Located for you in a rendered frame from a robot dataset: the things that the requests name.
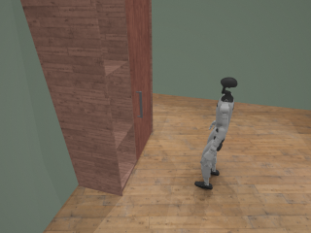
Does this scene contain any handle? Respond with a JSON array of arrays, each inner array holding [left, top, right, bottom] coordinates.
[[135, 91, 143, 118]]

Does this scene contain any robot right hand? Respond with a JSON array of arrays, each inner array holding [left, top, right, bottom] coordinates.
[[209, 120, 217, 130]]

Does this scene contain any left robot upper arm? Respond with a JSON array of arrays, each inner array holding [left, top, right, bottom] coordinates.
[[219, 103, 230, 134]]

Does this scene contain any left robot forearm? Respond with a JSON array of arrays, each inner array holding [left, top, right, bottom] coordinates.
[[208, 128, 225, 153]]

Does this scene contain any robot left hand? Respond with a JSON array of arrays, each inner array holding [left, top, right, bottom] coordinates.
[[200, 151, 214, 167]]

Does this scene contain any right robot shin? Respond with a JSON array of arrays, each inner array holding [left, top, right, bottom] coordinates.
[[211, 156, 217, 172]]

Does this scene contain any right robot foot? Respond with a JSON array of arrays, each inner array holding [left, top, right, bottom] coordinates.
[[210, 169, 220, 176]]

